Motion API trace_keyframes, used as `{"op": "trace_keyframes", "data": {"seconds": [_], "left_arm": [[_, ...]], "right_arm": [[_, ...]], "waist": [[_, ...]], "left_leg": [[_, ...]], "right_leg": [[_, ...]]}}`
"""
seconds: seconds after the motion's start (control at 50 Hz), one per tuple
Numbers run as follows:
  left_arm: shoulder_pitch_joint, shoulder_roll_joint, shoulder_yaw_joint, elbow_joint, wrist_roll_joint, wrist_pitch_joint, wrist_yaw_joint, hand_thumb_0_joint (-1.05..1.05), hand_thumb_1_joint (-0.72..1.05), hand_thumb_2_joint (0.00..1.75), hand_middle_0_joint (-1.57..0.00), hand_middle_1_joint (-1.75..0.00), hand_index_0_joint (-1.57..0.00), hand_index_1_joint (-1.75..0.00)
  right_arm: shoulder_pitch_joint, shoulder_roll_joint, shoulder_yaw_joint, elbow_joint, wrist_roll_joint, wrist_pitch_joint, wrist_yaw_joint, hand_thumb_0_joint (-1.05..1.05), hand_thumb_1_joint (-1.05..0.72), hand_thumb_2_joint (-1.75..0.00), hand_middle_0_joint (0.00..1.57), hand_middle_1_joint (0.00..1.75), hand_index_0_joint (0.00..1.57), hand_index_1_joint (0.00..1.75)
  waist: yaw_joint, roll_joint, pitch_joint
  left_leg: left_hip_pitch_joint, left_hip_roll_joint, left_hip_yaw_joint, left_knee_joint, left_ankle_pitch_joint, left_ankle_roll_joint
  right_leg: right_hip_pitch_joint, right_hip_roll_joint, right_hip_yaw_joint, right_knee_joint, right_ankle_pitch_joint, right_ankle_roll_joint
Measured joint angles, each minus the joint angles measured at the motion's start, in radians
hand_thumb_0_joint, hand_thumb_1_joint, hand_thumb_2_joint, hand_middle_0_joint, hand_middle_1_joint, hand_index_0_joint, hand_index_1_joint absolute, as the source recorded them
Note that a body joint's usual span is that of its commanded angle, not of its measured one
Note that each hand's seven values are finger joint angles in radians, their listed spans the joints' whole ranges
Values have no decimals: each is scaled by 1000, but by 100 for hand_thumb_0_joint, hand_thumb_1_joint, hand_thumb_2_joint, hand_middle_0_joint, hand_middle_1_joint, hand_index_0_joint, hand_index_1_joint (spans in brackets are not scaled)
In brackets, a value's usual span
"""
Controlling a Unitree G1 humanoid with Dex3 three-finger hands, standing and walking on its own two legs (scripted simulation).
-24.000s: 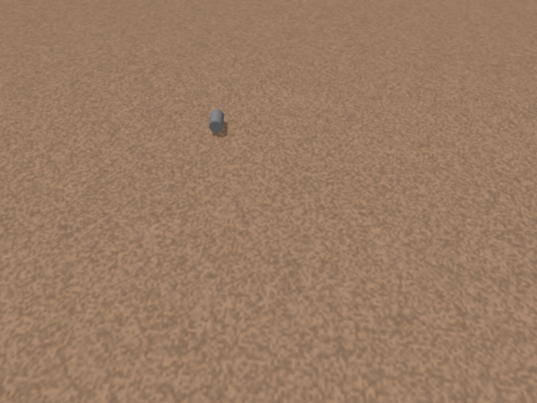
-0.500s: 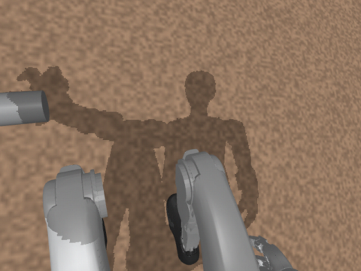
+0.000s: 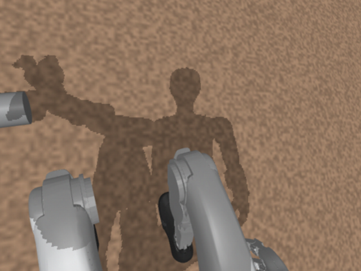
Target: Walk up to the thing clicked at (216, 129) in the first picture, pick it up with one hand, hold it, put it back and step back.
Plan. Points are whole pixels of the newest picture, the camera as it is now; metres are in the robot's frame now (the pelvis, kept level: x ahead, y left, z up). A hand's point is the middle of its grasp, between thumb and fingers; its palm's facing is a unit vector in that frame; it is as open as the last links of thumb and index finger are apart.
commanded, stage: approach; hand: left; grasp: from above
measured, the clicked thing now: out of the picture +0.48 +0.35 -0.28
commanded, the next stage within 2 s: close in in 0.22 s
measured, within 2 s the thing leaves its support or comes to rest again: neither
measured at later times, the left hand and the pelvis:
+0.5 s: hand out of the picture +0.46 +0.34 -0.17, palm faces -0.49 -0.07 -0.87, open 13.7 cm; pelvis +0.00 +0.00 +0.00, yaw +0 degrees
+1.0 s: hand out of the picture +0.46 +0.33 -0.22, palm faces -0.48 -0.08 -0.87, open 13.6 cm; pelvis +0.00 +0.00 -0.01, yaw -2 degrees
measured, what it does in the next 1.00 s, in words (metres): stands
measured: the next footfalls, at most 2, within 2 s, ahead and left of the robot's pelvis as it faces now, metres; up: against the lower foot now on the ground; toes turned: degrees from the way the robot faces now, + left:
none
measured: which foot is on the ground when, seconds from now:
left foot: down 0.00-1.00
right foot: down 0.00-1.00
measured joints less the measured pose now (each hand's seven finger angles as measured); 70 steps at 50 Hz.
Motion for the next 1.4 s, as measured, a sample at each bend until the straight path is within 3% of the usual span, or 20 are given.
{"op": "trace_keyframes", "data": {"seconds": [0.1,0.2,0.3,0.42,0.6,0.76,1.1,1.4], "left_arm": [[24,-19,37,-17,-12,52,3,0,-55,106,-10,-99,-8,-100],[63,-26,45,-32,-49,81,-31,0,-55,106,-10,-100,-8,-101],[73,-10,36,-48,-72,59,-72,0,-54,107,-10,-101,-9,-102],[51,17,14,-45,-73,16,-79,0,-53,110,-11,-104,-10,-105],[39,31,17,11,-23,-35,-23,0,-50,112,-11,-109,-11,-108],[25,45,36,70,17,-20,62,0,-48,111,-11,-110,-11,-109],[29,100,57,135,-3,5,116,0,-48,108,-10,-107,-9,-107],[43,117,63,151,-20,12,150,0,-50,107,-10,-105,-8,-105]], "right_arm": [[23,-3,4,-20,10,6,2,0,-90,-89,20,30,20,30],[39,-4,10,-23,24,16,4,0,-90,-89,20,30,20,30],[41,-5,12,-14,25,13,2,0,-90,-89,20,30,20,30],[30,-11,9,-13,15,9,1,0,-90,-89,20,30,20,30],[-2,-20,27,-30,-6,4,4,0,-90,-89,20,30,20,30],[-8,-16,42,-32,-23,-17,9,0,-90,-89,20,30,20,30],[-3,-17,102,-33,-51,-74,18,0,-90,-89,20,30,20,30],[-46,-40,124,-50,-73,-99,38,0,-90,-90,20,30,20,30]], "waist": [[-21,21,0],[-16,33,3],[0,29,9],[12,18,17],[-1,-7,33],[-24,-25,39],[-63,-51,98],[-66,-67,119]], "left_leg": [[-2,4,1,-7,-2,2],[7,10,10,-21,-2,4],[12,9,13,-25,0,0],[10,2,5,-15,-2,-4],[12,0,-14,5,-11,-4],[-3,1,-19,25,-11,-3],[-13,8,-42,67,-29,-8],[-2,13,-62,86,-48,-13]], "right_leg": [[-4,2,1,-9,1,1],[-3,5,9,-17,5,6],[-1,3,11,-17,6,5],[3,-1,4,-9,0,1],[13,2,-11,-3,-5,2],[-1,6,-15,13,-2,0],[-15,21,-30,40,-3,7],[-5,29,-44,45,-8,8]]}}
